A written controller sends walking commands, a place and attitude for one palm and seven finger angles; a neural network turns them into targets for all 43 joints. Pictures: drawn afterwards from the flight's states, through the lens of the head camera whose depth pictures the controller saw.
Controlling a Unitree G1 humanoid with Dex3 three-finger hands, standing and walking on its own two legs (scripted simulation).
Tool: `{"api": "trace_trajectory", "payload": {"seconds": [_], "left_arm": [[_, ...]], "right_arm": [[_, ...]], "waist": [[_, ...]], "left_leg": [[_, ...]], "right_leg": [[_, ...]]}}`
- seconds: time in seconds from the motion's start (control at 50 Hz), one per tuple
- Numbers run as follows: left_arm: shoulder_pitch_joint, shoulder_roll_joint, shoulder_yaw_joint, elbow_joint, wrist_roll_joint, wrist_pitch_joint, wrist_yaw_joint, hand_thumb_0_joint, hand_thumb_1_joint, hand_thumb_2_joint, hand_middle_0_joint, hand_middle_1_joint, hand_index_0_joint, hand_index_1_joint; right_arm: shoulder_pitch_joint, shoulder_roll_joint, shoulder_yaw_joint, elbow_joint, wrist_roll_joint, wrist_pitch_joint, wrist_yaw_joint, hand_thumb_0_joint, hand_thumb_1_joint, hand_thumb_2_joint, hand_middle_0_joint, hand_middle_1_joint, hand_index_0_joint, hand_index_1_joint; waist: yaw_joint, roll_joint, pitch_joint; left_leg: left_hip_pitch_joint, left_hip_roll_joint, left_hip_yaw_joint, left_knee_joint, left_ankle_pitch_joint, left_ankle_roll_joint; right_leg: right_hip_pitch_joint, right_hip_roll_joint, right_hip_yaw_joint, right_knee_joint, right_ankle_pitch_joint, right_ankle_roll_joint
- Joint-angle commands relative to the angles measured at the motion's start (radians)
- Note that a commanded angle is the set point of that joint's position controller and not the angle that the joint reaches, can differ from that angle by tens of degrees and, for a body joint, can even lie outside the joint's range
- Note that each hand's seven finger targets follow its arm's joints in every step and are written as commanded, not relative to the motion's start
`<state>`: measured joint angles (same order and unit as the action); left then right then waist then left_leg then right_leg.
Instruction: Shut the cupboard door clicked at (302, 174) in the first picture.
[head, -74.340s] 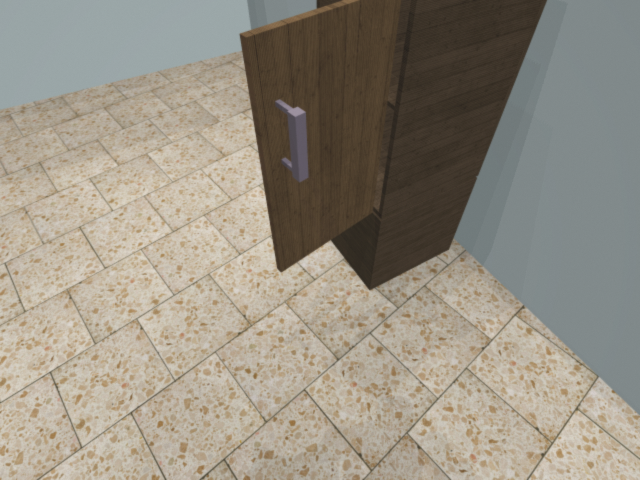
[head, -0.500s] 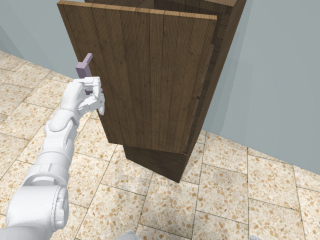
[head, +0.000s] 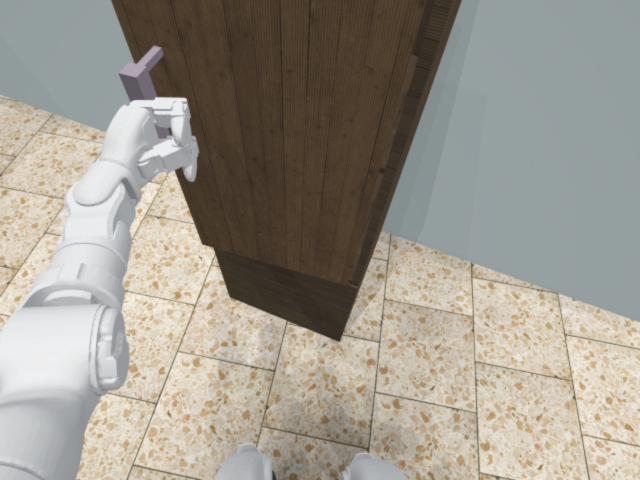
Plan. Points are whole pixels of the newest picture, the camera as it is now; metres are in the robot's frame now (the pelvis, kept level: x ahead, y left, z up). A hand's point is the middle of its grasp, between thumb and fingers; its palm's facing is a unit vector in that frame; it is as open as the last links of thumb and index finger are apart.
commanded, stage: push the door shut along its arc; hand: left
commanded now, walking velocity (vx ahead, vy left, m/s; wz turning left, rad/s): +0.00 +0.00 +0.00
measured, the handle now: (160, 109) +0.57 +0.17 +0.11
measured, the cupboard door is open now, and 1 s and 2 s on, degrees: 6 0 0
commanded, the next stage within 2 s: pull the fist back off the door in 0.66 s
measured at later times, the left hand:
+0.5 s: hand (224, 115) +0.55 +0.09 +0.12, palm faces -0.39 -0.92 +0.00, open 3.0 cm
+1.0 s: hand (231, 114) +0.55 +0.08 +0.11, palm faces +0.06 -1.00 +0.00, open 2.7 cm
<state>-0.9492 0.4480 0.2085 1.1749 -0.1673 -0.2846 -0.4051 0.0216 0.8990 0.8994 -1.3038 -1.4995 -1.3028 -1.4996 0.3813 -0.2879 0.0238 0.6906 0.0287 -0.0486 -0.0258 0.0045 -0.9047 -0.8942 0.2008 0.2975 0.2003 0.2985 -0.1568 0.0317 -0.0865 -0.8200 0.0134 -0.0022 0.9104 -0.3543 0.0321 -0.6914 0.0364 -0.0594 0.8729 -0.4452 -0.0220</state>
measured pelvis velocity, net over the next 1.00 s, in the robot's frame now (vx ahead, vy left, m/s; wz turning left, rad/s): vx -0.01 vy -0.01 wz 0.01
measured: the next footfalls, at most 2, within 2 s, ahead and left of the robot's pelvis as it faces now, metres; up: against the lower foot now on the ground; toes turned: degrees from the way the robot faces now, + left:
none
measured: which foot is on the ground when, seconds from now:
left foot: down 0.00-1.00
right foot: down 0.00-1.00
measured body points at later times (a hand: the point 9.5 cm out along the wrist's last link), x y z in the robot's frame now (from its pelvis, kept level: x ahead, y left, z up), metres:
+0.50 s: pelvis +0.01 +0.00 -0.01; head +0.14 +0.01 +0.42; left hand +0.56 +0.14 +0.12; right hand -0.03 -0.27 -0.12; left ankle +0.05 +0.10 -0.69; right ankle -0.01 -0.11 -0.69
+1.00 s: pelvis -0.01 -0.01 -0.03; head +0.11 +0.03 +0.40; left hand +0.55 +0.13 +0.12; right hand -0.01 -0.26 -0.13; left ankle +0.05 +0.10 -0.69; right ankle -0.01 -0.11 -0.69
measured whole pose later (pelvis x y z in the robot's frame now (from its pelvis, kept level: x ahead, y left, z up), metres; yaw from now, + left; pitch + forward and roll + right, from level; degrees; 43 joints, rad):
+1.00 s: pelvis -0.01 -0.01 -0.03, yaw +1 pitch +23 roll -4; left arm -1.28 0.34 0.25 1.35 0.03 -0.25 0.13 -0.03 0.66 0.98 -1.30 -1.50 -1.34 -1.50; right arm 0.40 -0.25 0.02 0.69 -0.08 -0.09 0.07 0.00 -0.91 -0.89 0.20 0.30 0.20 0.30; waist -0.23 0.04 -0.14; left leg -1.08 0.01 -0.05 1.05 -0.37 0.02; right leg -0.93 0.04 -0.11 1.00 -0.48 -0.03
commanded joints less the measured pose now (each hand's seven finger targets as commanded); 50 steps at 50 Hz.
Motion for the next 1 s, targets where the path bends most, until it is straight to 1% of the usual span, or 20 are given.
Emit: {"api": "trace_trajectory", "payload": {"seconds": [0.0, 0.06, 0.12, 0.18, 0.22, 0.28, 0.42, 0.46, 0.5, 0.54, 0.62, 0.74, 0.76, 0.78, 0.8, 0.86, 0.9, 0.94, 0.96, 0.98], "left_arm": [[-0.619, 0.139, -0.004, -0.190, 0.000, -0.054, -0.005, 0.000, 0.900, 0.900, -1.300, -1.500, -1.300, -1.500], [-0.637, 0.213, 0.055, -0.166, 0.006, -0.050, -0.004, 0.000, 0.900, 0.900, -1.300, -1.500, -1.300, -1.500], [-0.690, 0.197, 0.026, -0.146, 0.023, -0.044, -0.014, 0.000, 0.900, 0.900, -1.300, -1.500, -1.300, -1.500], [-0.714, 0.225, 0.045, -0.118, 0.025, -0.038, -0.022, 0.000, 0.900, 0.900, -1.300, -1.500, -1.300, -1.500], [-0.740, 0.211, 0.033, -0.128, 0.028, -0.030, -0.030, 0.000, 0.900, 0.900, -1.300, -1.500, -1.300, -1.500], [-0.749, 0.289, 0.088, -0.099, 0.034, -0.016, -0.038, 0.000, 0.900, 0.900, -1.300, -1.500, -1.300, -1.500], [-0.752, 0.311, 0.100, -0.115, 0.055, 0.000, -0.057, 0.000, 0.900, 0.900, -1.300, -1.500, -1.300, -1.500], [-0.770, 0.248, 0.049, -0.096, 0.055, 0.007, -0.065, 0.000, 0.900, 0.900, -1.300, -1.500, -1.300, -1.500], [-0.801, 0.249, 0.043, -0.064, 0.053, 0.023, -0.064, 0.000, 0.900, 0.900, -1.300, -1.500, -1.300, -1.500], [-0.860, 0.226, 0.027, -0.110, 0.042, 0.015, -0.072, 0.000, 0.900, 0.900, -1.300, -1.500, -1.300, -1.500], [-0.901, 0.207, 0.005, -0.094, 0.034, 0.032, -0.083, 0.000, 0.900, 0.900, -1.300, -1.500, -1.300, -1.500], [-0.966, 0.104, -0.064, -0.081, 0.024, 0.034, -0.078, 0.000, 0.900, 0.900, -1.300, -1.500, -1.300, -1.500], [-0.988, 0.136, 0.131, -0.058, -0.037, 0.062, 0.123, 0.000, 0.900, 0.900, -1.300, -1.500, -1.300, -1.500], [-0.950, 0.084, 0.098, -0.034, -0.006, 0.076, 0.230, 0.000, 0.900, 0.900, -1.300, -1.500, -1.300, -1.500], [-0.953, 0.039, 0.098, -0.041, 0.010, 0.077, 0.317, 0.000, 0.900, 0.900, -1.300, -1.500, -1.300, -1.500], [-0.977, 0.003, 0.110, -0.073, 0.098, 0.027, 0.532, 0.000, 0.900, 0.900, -1.300, -1.500, -1.300, -1.500], [-0.997, -0.001, 0.057, -0.077, 0.188, -0.018, 0.604, 0.000, 0.900, 0.900, -1.300, -1.500, -1.300, -1.500], [-1.013, 0.015, 0.006, -0.079, 0.260, -0.063, 0.603, 0.000, 0.900, 0.900, -1.300, -1.500, -1.300, -1.500], [-1.022, 0.009, -0.023, -0.083, 0.280, -0.079, 0.591, 0.000, 0.900, 0.900, -1.300, -1.500, -1.300, -1.500], [-0.996, -0.001, -0.041, -0.051, 0.280, -0.078, 0.573, 0.000, 0.900, 0.900, -1.300, -1.500, -1.300, -1.500]], "right_arm": [[0.112, -0.183, -0.065, -0.057, -0.006, -0.036, -0.008, 0.000, -0.900, -0.900, 0.200, 0.300, 0.200, 0.300], [0.127, -0.189, -0.062, -0.060, -0.012, -0.035, -0.007, 0.000, -0.900, -0.900, 0.200, 0.300, 0.200, 0.300], [0.138, -0.190, -0.062, -0.059, -0.011, -0.033, -0.007, 0.000, -0.900, -0.900, 0.200, 0.300, 0.200, 0.300], [0.152, -0.196, -0.063, -0.056, -0.015, -0.033, -0.008, 0.000, -0.900, -0.900, 0.200, 0.300, 0.200, 0.300], [0.158, -0.196, -0.065, -0.058, -0.018, -0.032, -0.007, 0.000, -0.900, -0.900, 0.200, 0.300, 0.200, 0.300], [0.175, -0.199, -0.061, -0.058, -0.021, -0.028, -0.010, 0.000, -0.900, -0.900, 0.200, 0.300, 0.200, 0.300], [0.202, -0.197, -0.066, -0.064, -0.030, -0.013, -0.008, 0.000, -0.900, -0.900, 0.200, 0.300, 0.200, 0.300], [0.199, -0.191, -0.066, -0.054, -0.029, -0.008, -0.010, 0.000, -0.900, -0.900, 0.200, 0.300, 0.200, 0.300], [0.207, -0.198, -0.065, -0.039, -0.029, -0.006, -0.014, 0.000, -0.900, -0.900, 0.200, 0.300, 0.200, 0.300], [0.213, -0.198, -0.068, -0.030, -0.030, -0.015, -0.018, 0.000, -0.900, -0.900, 0.200, 0.300, 0.200, 0.300], [0.207, -0.200, -0.064, -0.005, -0.034, -0.029, -0.026, 0.000, -0.900, -0.900, 0.200, 0.300, 0.200, 0.300], [0.197, -0.202, -0.060, 0.032, -0.034, -0.058, -0.037, 0.000, -0.900, -0.900, 0.200, 0.300, 0.200, 0.300], [0.228, -0.157, -0.050, 0.007, -0.036, -0.065, -0.020, 0.000, -0.900, -0.900, 0.200, 0.300, 0.200, 0.300], [0.234, -0.157, -0.052, 0.004, -0.044, -0.071, 0.001, 0.000, -0.900, -0.900, 0.200, 0.300, 0.200, 0.300], [0.250, -0.156, -0.061, 0.002, -0.059, -0.072, 0.018, 0.000, -0.900, -0.900, 0.200, 0.300, 0.200, 0.300], [0.266, -0.150, -0.071, 0.000, -0.096, -0.065, 0.060, 0.000, -0.900, -0.900, 0.200, 0.300, 0.200, 0.300], [0.274, -0.153, -0.074, 0.000, -0.113, -0.057, 0.088, 0.000, -0.900, -0.900, 0.200, 0.300, 0.200, 0.300], [0.276, -0.162, -0.077, -0.006, -0.118, -0.046, 0.102, 0.000, -0.900, -0.900, 0.200, 0.300, 0.200, 0.300], [0.268, -0.161, -0.076, -0.009, -0.116, -0.041, 0.107, 0.000, -0.900, -0.900, 0.200, 0.300, 0.200, 0.300], [0.259, -0.163, -0.078, -0.014, -0.109, -0.037, 0.109, 0.000, -0.900, -0.900, 0.200, 0.300, 0.200, 0.300]], "waist": [[-0.072, 0.084, -0.384], [-0.062, 0.084, -0.431], [-0.090, 0.073, -0.415], [-0.094, 0.093, -0.436], [-0.102, 0.094, -0.458], [-0.095, 0.097, -0.491], [-0.093, 0.113, -0.541], [-0.110, 0.120, -0.509], [-0.130, 0.081, -0.461], [-0.137, 0.112, -0.493], [-0.151, 0.129, -0.481], [-0.180, 0.161, -0.461], [-0.142, 0.183, -0.456], [-0.144, 0.175, -0.467], [-0.163, 0.124, -0.461], [-0.162, 0.126, -0.469], [-0.181, 0.140, -0.462], [-0.191, 0.160, -0.463], [-0.189, 0.202, -0.478], [-0.188, 0.190, -0.467]], "left_leg": [[0.493, 0.003, -0.105, -0.070, 0.204, 0.009], [0.476, 0.000, -0.103, -0.055, 0.243, 0.010], [0.448, 0.004, -0.101, -0.040, 0.229, 0.012], [0.453, 0.005, -0.104, -0.025, 0.249, 0.012], [0.450, 0.003, -0.100, -0.013, 0.263, 0.015], [0.418, 0.000, -0.091, 0.005, 0.288, 0.019], [0.426, 0.000, -0.082, 0.030, 0.369, 0.021], [0.436, 0.001, -0.082, 0.034, 0.363, 0.022], [0.398, -0.001, -0.084, 0.034, 0.318, 0.025], [0.428, -0.002, -0.080, 0.039, 0.342, 0.031], [0.429, 0.000, -0.086, 0.048, 0.312, 0.029], [0.469, 0.010, -0.103, 0.059, 0.284, 0.029], [0.390, 0.032, -0.118, 0.043, 0.245, 0.010], [0.373, 0.031, -0.127, 0.030, 0.208, 0.001], [0.365, 0.032, -0.136, 0.025, 0.188, 0.003], [0.346, 0.028, -0.148, 0.026, 0.148, -0.007], [0.329, 0.017, -0.136, 0.028, 0.087, -0.003], [0.344, 0.013, -0.139, 0.030, 0.080, 0.000], [0.361, 0.010, -0.134, 0.026, 0.075, -0.003], [0.361, 0.008, -0.135, 0.020, 0.044, -0.002]], "right_leg": [[-0.146, 0.019, 0.030, -0.132, 0.200, -0.012], [-0.117, 0.020, 0.035, -0.115, 0.234, -0.014], [-0.151, 0.022, 0.038, -0.109, 0.229, -0.008], [-0.167, 0.024, 0.037, -0.099, 0.236, -0.010], [-0.167, 0.026, 0.040, -0.094, 0.252, -0.008], [-0.137, 0.029, 0.045, -0.082, 0.286, -0.008], [-0.119, 0.039, 0.043, -0.064, 0.366, -0.006], [-0.166, 0.042, 0.035, -0.067, 0.343, -0.005], [-0.174, 0.043, 0.033, -0.078, 0.315, -0.004], [-0.186, 0.043, 0.037, -0.076, 0.328, -0.005], [-0.221, 0.043, 0.029, -0.077, 0.287, -0.005], [-0.335, 0.043, 0.007, -0.059, 0.210, -0.011], [-0.306, 0.026, 0.023, -0.071, 0.190, -0.004], [-0.309, 0.027, 0.018, -0.056, 0.165, 0.003], [-0.313, 0.026, 0.011, -0.057, 0.158, 0.011], [-0.345, 0.024, 0.001, -0.034, 0.132, 0.014], [-0.349, 0.021, 0.006, -0.039, 0.099, 0.012], [-0.358, 0.019, 0.012, -0.040, 0.090, 0.003], [-0.359, 0.019, 0.016, -0.041, 0.089, 0.000], [-0.354, 0.021, 0.019, -0.052, 0.077, -0.003]]}}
